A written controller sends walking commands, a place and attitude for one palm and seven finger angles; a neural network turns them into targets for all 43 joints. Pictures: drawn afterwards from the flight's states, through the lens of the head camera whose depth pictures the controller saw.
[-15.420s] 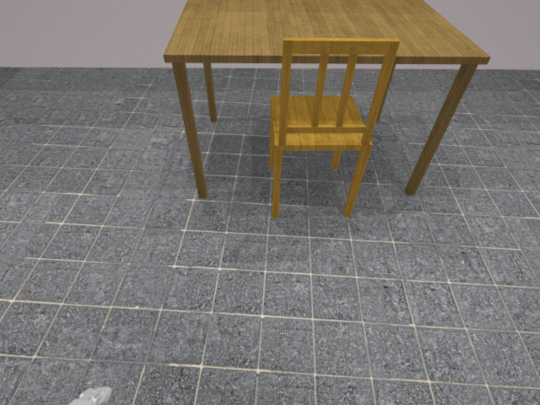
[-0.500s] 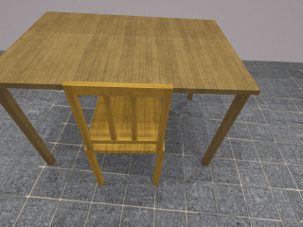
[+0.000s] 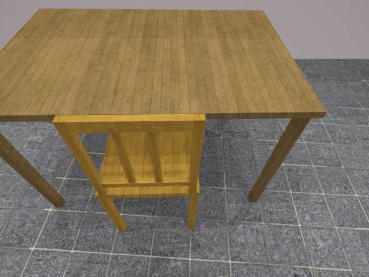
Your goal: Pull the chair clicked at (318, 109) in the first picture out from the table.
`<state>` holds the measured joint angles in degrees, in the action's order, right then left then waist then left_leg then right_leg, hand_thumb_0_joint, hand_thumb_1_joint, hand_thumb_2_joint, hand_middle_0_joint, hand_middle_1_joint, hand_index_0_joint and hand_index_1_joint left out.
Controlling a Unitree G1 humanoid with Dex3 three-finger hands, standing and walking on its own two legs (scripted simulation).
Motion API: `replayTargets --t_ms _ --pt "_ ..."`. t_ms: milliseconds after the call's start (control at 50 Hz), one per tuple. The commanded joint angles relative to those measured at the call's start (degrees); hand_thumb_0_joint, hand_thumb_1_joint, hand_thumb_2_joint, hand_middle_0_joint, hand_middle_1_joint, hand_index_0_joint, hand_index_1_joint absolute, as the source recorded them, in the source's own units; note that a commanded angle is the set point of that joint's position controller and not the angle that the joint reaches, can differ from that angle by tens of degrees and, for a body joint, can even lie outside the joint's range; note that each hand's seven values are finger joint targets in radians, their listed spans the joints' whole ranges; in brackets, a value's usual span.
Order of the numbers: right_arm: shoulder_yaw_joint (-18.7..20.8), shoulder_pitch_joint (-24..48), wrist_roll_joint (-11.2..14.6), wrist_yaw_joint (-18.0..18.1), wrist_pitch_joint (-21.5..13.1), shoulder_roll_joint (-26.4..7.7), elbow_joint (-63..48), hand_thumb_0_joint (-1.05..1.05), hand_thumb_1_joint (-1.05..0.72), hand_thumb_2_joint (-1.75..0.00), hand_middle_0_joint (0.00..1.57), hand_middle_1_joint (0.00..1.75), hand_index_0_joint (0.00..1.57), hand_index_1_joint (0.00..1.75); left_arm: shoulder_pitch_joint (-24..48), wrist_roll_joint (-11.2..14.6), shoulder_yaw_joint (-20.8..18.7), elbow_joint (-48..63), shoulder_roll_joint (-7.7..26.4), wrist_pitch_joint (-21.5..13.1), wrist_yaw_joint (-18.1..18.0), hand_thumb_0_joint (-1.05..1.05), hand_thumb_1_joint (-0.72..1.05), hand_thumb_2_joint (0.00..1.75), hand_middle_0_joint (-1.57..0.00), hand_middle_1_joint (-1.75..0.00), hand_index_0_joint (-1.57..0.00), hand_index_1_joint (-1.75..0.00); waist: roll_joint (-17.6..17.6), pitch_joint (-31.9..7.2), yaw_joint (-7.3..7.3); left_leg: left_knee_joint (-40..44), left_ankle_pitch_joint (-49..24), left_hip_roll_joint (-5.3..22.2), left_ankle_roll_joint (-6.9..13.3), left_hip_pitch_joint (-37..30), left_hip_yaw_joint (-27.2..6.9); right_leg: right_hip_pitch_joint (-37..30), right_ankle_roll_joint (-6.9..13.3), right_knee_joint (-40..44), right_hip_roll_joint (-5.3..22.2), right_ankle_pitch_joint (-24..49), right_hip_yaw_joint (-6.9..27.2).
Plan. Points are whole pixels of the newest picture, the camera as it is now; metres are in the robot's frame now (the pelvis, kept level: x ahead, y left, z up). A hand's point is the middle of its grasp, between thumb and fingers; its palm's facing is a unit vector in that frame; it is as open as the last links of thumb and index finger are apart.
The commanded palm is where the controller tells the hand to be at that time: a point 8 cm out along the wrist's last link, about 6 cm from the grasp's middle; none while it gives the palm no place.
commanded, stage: come to a stop and stand still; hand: left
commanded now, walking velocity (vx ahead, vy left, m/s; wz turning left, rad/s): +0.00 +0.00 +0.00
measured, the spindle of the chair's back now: (124, 159) +0.45 +0.20 -0.10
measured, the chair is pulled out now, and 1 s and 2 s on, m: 0.00 0.00 0.00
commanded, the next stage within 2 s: look again from close up in 1.54 s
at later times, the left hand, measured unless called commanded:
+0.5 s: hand out of the picture +0.05 +0.18 -0.19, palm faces +0.08 -0.98 -0.21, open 7.3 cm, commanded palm none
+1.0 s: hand out of the picture -0.03 +0.12 -0.18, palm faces +0.05 -0.99 -0.16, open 7.4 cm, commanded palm none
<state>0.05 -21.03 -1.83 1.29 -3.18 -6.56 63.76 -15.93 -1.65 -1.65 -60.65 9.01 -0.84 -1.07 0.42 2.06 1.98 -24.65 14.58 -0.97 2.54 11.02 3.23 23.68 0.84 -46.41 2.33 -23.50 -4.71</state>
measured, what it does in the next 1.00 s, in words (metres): steps on the spot: right foot, then left foot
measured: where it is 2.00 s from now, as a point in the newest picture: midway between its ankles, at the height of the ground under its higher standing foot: outside the picture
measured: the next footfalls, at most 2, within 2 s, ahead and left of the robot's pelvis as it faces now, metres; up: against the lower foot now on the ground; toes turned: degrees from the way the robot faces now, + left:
right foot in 0.08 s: +0.10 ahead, -0.12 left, +0.00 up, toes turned -5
left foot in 0.42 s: +0.08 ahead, +0.10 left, +0.00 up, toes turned +5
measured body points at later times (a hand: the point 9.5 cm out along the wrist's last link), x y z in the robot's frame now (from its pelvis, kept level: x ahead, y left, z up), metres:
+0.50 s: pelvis +0.02 +0.00 -0.01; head +0.03 +0.01 +0.44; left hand +0.05 +0.23 -0.17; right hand +0.07 -0.24 -0.16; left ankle +0.04 +0.09 -0.74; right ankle +0.06 -0.12 -0.74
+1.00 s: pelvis +0.02 -0.03 -0.01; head +0.03 -0.03 +0.44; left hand -0.03 +0.17 -0.17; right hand +0.01 -0.25 -0.17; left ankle +0.04 +0.09 -0.74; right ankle -0.03 -0.11 -0.74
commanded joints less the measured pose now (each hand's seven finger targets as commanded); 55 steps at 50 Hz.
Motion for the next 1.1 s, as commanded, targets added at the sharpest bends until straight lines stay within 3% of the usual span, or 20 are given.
replayTargets --t_ms 0,40,60,80,100,120,200,300,360,380,420,460,580,700,740,800,820,840,880,1080 --pt "1.8 -1.3 0.4 0.8 0.1 -9.2 -0.9 0.00 -0.90 -0.90 0.20 0.30 0.20 0.30 -5.5 0.5 0.0 1.5 0.0 -1.0 1.0 0.00 0.90 0.90 -0.20 -0.30 -0.20 -0.30 -5.7 -0.6 -2.80 4.9 -12.5 13.2 6.7 4.2 -8.9 -9.9 0.0 12.6 -1.1 10.1 -1.1" --pt "0.8 -1.8 1.0 0.5 0.1 -6.3 -0.5 0.00 -0.90 -0.90 0.20 0.30 0.20 0.30 -9.4 0.4 -0.3 0.0 3.1 -2.1 0.2 0.00 0.90 0.90 -0.20 -0.30 -0.20 -0.30 2.0 -3.0 -4.60 -4.1 -5.5 7.9 2.1 8.9 -4.8 -21.8 0.1 22.5 3.0 19.6 4.7" --pt "0.0 -2.9 1.3 0.3 0.2 -3.3 -0.8 0.00 -0.90 -0.90 0.20 0.30 0.20 0.30 -10.6 0.4 -0.7 -0.5 6.7 -2.6 -0.6 0.00 0.90 0.90 -0.20 -0.30 -0.20 -0.30 11.8 -4.3 -4.38 -9.7 7.4 2.9 -0.9 16.0 -0.7 -27.3 3.2 24.1 12.5 29.9 15.8" --pt "0.3 -3.6 1.4 0.7 0.9 -3.5 -1.1 0.00 -0.90 -0.90 0.20 0.30 0.20 0.30 -10.3 0.8 -0.7 -0.1 8.7 -2.4 -0.7 0.00 0.90 0.90 -0.20 -0.30 -0.20 -0.30 14.8 -4.3 -3.77 -16.6 19.8 1.9 -1.9 14.3 0.6 -22.9 7.8 27.5 19.8 36.4 19.6" --pt "0.3 -3.1 1.4 0.8 1.4 -3.3 -0.9 0.00 -0.90 -0.90 0.20 0.30 0.20 0.30 -7.7 0.8 -0.2 0.5 8.5 -2.0 -0.8 0.00 0.90 0.90 -0.20 -0.30 -0.20 -0.30 8.9 -2.3 -3.11 -20.2 21.2 2.4 -1.9 11.5 -0.8 -16.9 10.4 28.2 19.9 36.5 18.6" --pt "0.1 -1.9 1.3 0.8 2.2 -2.5 -0.4 0.00 -0.90 -0.90 0.20 0.30 0.20 0.30 -4.7 0.8 -0.1 1.0 7.0 -2.4 -1.0 0.00 0.90 0.90 -0.20 -0.30 -0.20 -0.30 13.0 0.5 -2.19 -22.1 18.7 3.8 -2.2 11.2 -1.7 -13.1 9.5 28.6 17.8 42.9 17.1" --pt "0.7 -1.7 2.1 0.7 3.4 -2.7 0.0 0.00 -0.90 -0.90 0.20 0.30 0.20 0.30 -2.0 0.5 -0.4 2.6 8.0 -1.5 -1.7 0.00 0.90 0.90 -0.20 -0.30 -0.20 -0.30 6.2 -1.7 -1.84 -18.8 13.5 3.1 -3.7 8.3 -0.6 -13.7 11.0 23.3 16.0 56.5 10.6" --pt "1.8 1.2 1.4 0.2 4.8 -3.9 -3.0 0.00 -0.90 -0.90 0.20 0.30 0.20 0.30 -0.7 0.3 -1.9 4.2 10.5 0.1 -1.7 0.00 0.90 0.90 -0.20 -0.30 -0.20 -0.30 6.0 -1.6 -2.53 -14.5 8.2 1.8 -4.6 5.6 0.8 -10.0 11.1 24.5 16.0 41.3 12.1" --pt "2.1 -0.4 1.5 0.1 4.5 -4.6 -3.3 0.00 -0.90 -0.90 0.20 0.30 0.20 0.30 1.6 0.5 -2.0 5.1 10.4 1.0 -1.5 0.00 0.90 0.90 -0.20 -0.30 -0.20 -0.30 7.7 -2.0 -1.04 -2.1 -1.9 1.7 -4.1 -2.8 1.7 -5.2 7.2 22.0 12.6 29.1 10.0" --pt "2.2 -1.4 1.4 0.1 4.1 -5.7 -3.6 0.00 -0.90 -0.90 0.20 0.30 0.20 0.30 2.3 0.6 -1.9 5.8 9.3 1.3 -1.4 0.00 0.90 0.90 -0.20 -0.30 -0.20 -0.30 4.3 -1.7 -0.46 1.2 -4.3 3.5 -3.3 -4.8 0.3 -3.1 5.1 19.7 10.1 22.0 8.5" --pt "2.2 2.2 0.6 0.3 3.2 -9.6 -5.8 0.00 -0.90 -0.90 0.20 0.30 0.20 0.30 0.6 0.9 -1.0 6.4 4.6 2.0 -1.1 0.00 0.90 0.90 -0.20 -0.30 -0.20 -0.30 -10.7 0.3 -2.70 9.7 -10.6 15.3 3.1 3.6 -12.8 -4.5 -0.1 11.9 1.1 2.6 1.5" --pt "1.6 8.3 0.5 0.2 2.7 -8.9 -6.8 0.00 -0.90 -0.90 0.20 0.30 0.20 0.30 -2.0 0.4 -0.6 4.2 3.9 2.5 -1.0 0.00 0.90 0.90 -0.20 -0.30 -0.20 -0.30 -11.4 0.7 -4.33 15.1 1.0 16.0 6.0 10.9 -14.4 -10.6 -0.3 4.8 1.1 -1.9 2.8" --pt "1.6 6.9 0.6 0.5 2.4 -9.7 -5.3 0.00 -0.90 -0.90 0.20 0.30 0.20 0.30 -4.9 0.0 0.4 1.1 2.3 1.8 0.0 0.00 0.90 0.90 -0.20 -0.30 -0.20 -0.30 -5.6 2.4 -2.69 15.1 11.9 14.6 5.6 5.6 -13.9 -6.6 -0.6 7.8 0.4 -0.1 3.7" --pt "1.2 4.2 1.5 0.5 2.3 -7.5 -3.2 0.00 -0.90 -0.90 0.20 0.30 0.20 0.30 -9.0 0.7 1.2 -1.9 3.4 0.0 -0.7 0.00 0.90 0.90 -0.20 -0.30 -0.20 -0.30 -0.1 0.2 -1.93 4.8 -3.2 8.0 0.6 -0.2 -7.3 -11.7 0.8 27.2 2.9 12.7 8.2" --pt "0.8 3.4 1.4 0.6 2.2 -6.9 -2.1 0.00 -0.90 -0.90 0.20 0.30 0.20 0.30 -8.2 0.9 1.6 -2.8 2.9 -0.8 -0.9 0.00 0.90 0.90 -0.20 -0.30 -0.20 -0.30 6.4 -1.4 -1.04 2.3 -8.8 7.2 -0.3 -3.9 -4.7 -11.1 1.2 27.3 3.3 17.8 8.3" --pt "1.3 6.0 1.4 -0.2 2.0 -10.6 -4.6 0.00 -0.90 -0.90 0.20 0.30 0.20 0.30 -10.7 -0.4 1.6 -3.6 4.6 -1.6 -3.2 0.00 0.90 0.90 -0.20 -0.30 -0.20 -0.30 8.2 5.2 -2.61 -6.5 -6.8 8.1 -2.1 2.3 -4.2 -6.9 -0.5 30.1 4.2 21.0 10.2" --pt "1.0 4.6 1.1 -0.8 2.7 -7.4 -6.2 0.00 -0.90 -0.90 0.20 0.30 0.20 0.30 -7.3 0.3 1.7 -0.4 5.8 -1.7 -2.8 0.00 0.90 0.90 -0.20 -0.30 -0.20 -0.30 6.0 4.1 0.15 -7.6 3.8 5.7 -2.1 3.3 -3.1 -3.4 1.6 33.1 6.2 -0.6 12.1" --pt "1.0 4.2 0.7 -1.0 3.1 -6.8 -5.3 0.00 -0.90 -0.90 0.20 0.30 0.20 0.30 -5.6 0.3 1.7 0.8 5.6 -1.7 -2.3 0.00 0.90 0.90 -0.20 -0.30 -0.20 -0.30 0.4 7.0 0.81 -8.8 4.3 4.5 -2.2 3.7 -2.1 0.6 3.5 33.7 6.1 -8.2 13.5" --pt "0.7 0.5 0.3 -1.0 3.0 -5.3 -4.8 0.00 -0.90 -0.90 0.20 0.30 0.20 0.30 -5.7 0.6 1.1 1.3 6.0 -2.3 -2.2 0.00 0.90 0.90 -0.20 -0.30 -0.20 -0.30 -5.0 4.6 1.61 -9.1 1.9 4.2 -2.4 2.3 -1.7 -0.2 5.4 32.4 6.4 -5.7 12.8" --pt "-0.3 0.1 1.1 0.2 1.1 -6.1 -3.4 0.00 -0.90 -0.90 0.20 0.30 0.20 0.30 -8.6 0.9 1.5 0.8 3.6 -1.7 -1.9 0.00 0.90 0.90 -0.20 -0.30 -0.20 -0.30 1.6 1.6 -2.15 -2.9 -10.6 6.3 -0.6 3.9 -4.3 -12.3 2.6 22.9 2.6 19.1 7.7"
